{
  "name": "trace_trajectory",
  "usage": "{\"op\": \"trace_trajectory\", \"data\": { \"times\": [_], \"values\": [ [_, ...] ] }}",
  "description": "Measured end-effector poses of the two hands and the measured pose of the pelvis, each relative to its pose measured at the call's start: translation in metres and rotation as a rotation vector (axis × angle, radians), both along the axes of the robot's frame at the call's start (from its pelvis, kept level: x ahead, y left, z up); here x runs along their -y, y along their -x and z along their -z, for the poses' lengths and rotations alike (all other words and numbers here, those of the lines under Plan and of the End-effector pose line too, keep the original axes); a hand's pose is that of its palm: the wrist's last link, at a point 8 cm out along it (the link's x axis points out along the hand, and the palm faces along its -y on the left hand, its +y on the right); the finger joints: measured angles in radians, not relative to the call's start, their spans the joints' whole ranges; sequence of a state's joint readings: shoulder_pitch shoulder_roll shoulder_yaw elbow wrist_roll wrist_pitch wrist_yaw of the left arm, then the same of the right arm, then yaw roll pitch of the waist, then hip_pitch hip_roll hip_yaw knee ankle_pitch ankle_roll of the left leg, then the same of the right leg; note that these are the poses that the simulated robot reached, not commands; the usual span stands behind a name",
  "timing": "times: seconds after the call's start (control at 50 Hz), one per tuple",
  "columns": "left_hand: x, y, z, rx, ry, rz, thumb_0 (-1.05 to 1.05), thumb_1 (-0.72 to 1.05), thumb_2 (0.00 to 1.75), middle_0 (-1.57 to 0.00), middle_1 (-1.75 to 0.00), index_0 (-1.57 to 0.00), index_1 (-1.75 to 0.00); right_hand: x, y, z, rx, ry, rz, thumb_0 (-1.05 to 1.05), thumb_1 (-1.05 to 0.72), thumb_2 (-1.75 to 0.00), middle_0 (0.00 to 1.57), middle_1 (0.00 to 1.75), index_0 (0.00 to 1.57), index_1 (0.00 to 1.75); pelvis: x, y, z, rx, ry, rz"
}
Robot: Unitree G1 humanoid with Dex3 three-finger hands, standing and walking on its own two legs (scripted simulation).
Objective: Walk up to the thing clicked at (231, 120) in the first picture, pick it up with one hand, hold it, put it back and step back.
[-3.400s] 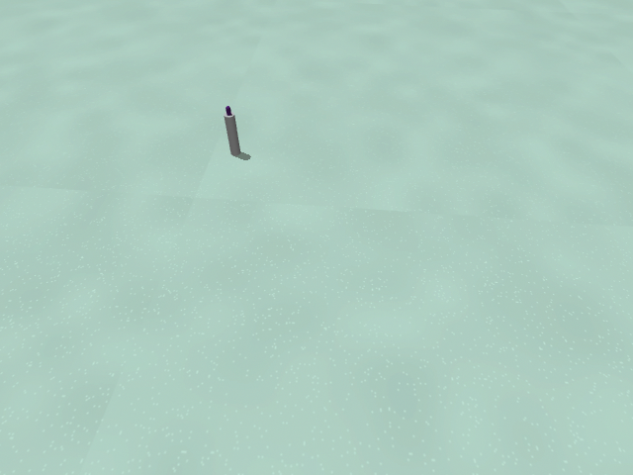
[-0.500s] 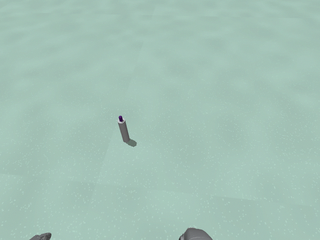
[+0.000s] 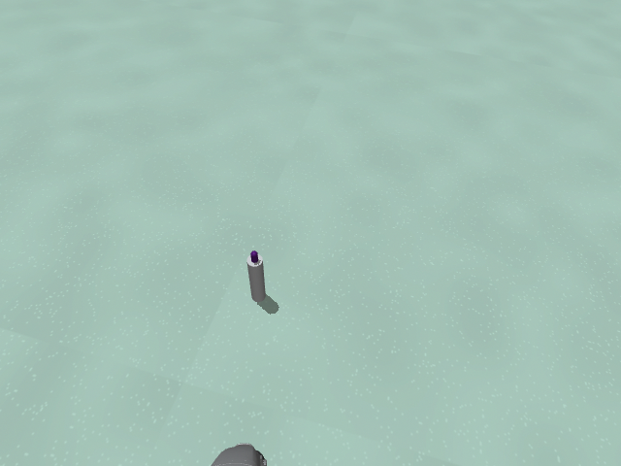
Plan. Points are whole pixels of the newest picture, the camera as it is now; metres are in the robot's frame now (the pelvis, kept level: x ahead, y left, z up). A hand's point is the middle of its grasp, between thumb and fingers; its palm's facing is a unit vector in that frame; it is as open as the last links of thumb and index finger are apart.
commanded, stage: walk up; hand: left
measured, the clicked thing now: (256, 275) +0.76 +0.17 -0.63
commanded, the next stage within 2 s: none
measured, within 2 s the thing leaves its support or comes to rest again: neither
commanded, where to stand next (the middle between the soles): +0.39 +0.00 m, yaw -2 degrees
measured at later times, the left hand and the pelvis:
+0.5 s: hand (126, 398) +0.23 +0.28 -0.12, palm faces -0.11 -0.91 -0.39, open 7.4 cm; pelvis +0.16 +0.00 +0.00, yaw -3 degrees
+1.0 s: hand (159, 333) +0.34 +0.26 -0.15, palm faces -0.05 -0.93 -0.36, open 7.4 cm; pelvis +0.28 -0.01 -0.01, yaw -1 degrees
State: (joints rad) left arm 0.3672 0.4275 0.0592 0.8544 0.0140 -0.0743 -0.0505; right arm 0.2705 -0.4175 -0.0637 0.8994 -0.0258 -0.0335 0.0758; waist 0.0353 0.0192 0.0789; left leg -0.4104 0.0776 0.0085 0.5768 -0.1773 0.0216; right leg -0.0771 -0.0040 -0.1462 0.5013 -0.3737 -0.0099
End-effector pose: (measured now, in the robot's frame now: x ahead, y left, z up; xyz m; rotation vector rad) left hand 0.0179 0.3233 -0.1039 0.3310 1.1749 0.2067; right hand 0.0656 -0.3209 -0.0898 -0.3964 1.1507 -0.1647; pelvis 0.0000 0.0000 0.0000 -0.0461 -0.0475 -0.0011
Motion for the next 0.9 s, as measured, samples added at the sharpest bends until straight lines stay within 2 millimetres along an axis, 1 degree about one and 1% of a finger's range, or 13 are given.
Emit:
{"op": "trace_trajectory", "data": {
  "times": [0.06,0.12,0.2,0.26,0.36,0.46,0.54,0.6,0.68,0.74,0.82,0.9],
  "values": [
    [-0.012,-0.019,0.017,-0.032,0.015,-0.004,0.01,0.9,0.9,-0.2,-0.3,-0.21,-0.3,-0.017,-0.038,-0.003,0.059,0.018,-0.022,0.01,-0.91,-0.9,0.2,0.3,0.21,0.3,-0.012,-0.022,0.007,0.007,-0.038,0.007],
    [-0.014,-0.042,0.02,-0.057,0.035,0.014,0.01,0.91,0.9,-0.2,-0.3,-0.21,-0.3,-0.03,-0.063,-0.012,0.13,0.015,-0.008,0.01,-0.91,-0.9,0.2,0.3,0.21,0.3,-0.022,-0.04,0.004,0.014,-0.02,0.008],
    [-0.016,-0.08,0.012,-0.027,0.051,0.038,0.01,0.91,0.9,-0.2,-0.3,-0.21,-0.3,-0.04,-0.077,-0.023,0.146,0.01,0.015,0.0,-0.91,-0.9,0.2,0.3,0.21,0.3,-0.026,-0.064,-0.007,0.023,-0.025,0.011],
    [-0.018,-0.105,0.006,-0.002,0.049,0.044,0.01,0.91,0.9,-0.2,-0.3,-0.21,-0.3,-0.04,-0.082,-0.025,0.128,0.009,0.025,0.0,-0.91,-0.9,0.2,0.3,0.21,0.3,-0.026,-0.081,-0.01,0.028,-0.032,0.013],
    [-0.015,-0.141,-0.004,-0.013,0.031,0.065,0.01,0.91,0.9,-0.2,-0.3,-0.21,-0.3,-0.028,-0.088,-0.019,0.092,-0.002,0.06,0.01,-0.9,-0.9,0.2,0.31,0.21,0.3,-0.02,-0.11,-0.012,0.027,-0.053,0.03],
    [-0.003,-0.184,-0.016,-0.016,-0.008,0.088,0.01,0.91,0.9,-0.2,-0.3,-0.21,-0.3,-0.006,-0.097,0.0,0.034,-0.023,0.098,0.01,-0.9,-0.9,0.2,0.31,0.21,0.3,-0.006,-0.143,-0.008,0.01,-0.075,0.039],
    [0.015,-0.225,-0.02,0.018,-0.061,0.105,0.01,0.91,0.9,-0.2,-0.3,-0.21,-0.3,0.017,-0.114,0.025,-0.01,-0.045,0.117,0.01,-0.9,-0.9,0.2,0.3,0.21,0.3,0.014,-0.173,0.003,0.004,-0.073,0.044],
    [0.03,-0.249,-0.027,0.075,-0.076,0.105,0.01,0.91,0.9,-0.2,-0.3,-0.21,-0.3,0.022,-0.134,0.035,-0.042,-0.065,0.106,0.01,-0.91,-0.9,0.2,0.3,0.21,0.3,0.026,-0.189,0.004,0.014,-0.067,0.034],
    [0.045,-0.264,-0.039,0.1,-0.069,0.084,0.01,0.9,0.9,-0.2,-0.3,-0.21,-0.3,0.023,-0.169,0.031,-0.029,-0.092,0.083,0.01,-0.91,-0.9,0.2,0.3,0.21,0.3,0.032,-0.207,-0.007,0.022,-0.087,0.043],
    [0.049,-0.271,-0.042,0.079,-0.065,0.087,0.01,0.9,0.9,-0.2,-0.3,-0.21,-0.3,0.025,-0.194,0.025,0.004,-0.099,0.08,0.01,-0.91,-0.9,0.2,0.3,0.21,0.3,0.034,-0.221,-0.011,0.022,-0.078,0.048],
    [0.045,-0.282,-0.038,0.064,-0.053,0.082,0.01,0.9,0.9,-0.2,-0.3,-0.21,-0.3,0.026,-0.218,0.018,0.008,-0.084,0.074,0.01,-0.91,-0.9,0.2,0.3,0.21,0.3,0.031,-0.24,-0.012,0.018,-0.052,0.036],
    [0.035,-0.296,-0.024,0.058,-0.037,0.07,0.01,0.9,0.9,-0.2,-0.3,-0.21,-0.3,0.021,-0.241,0.012,-0.012,-0.042,0.056,0.01,-0.91,-0.9,0.2,0.3,0.21,0.3,0.024,-0.259,-0.008,0.014,-0.033,0.027]
  ]
}}
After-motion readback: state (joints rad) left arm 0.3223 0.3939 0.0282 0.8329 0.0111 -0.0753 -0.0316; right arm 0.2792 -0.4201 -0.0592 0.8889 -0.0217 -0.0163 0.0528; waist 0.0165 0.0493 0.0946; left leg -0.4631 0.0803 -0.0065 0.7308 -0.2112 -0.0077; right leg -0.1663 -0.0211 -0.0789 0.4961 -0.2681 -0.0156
